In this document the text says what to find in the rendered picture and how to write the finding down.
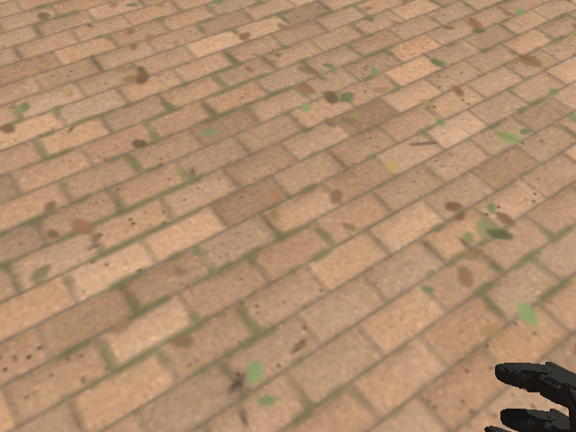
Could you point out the right robot hand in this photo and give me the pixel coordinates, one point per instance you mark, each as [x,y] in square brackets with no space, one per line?
[553,382]

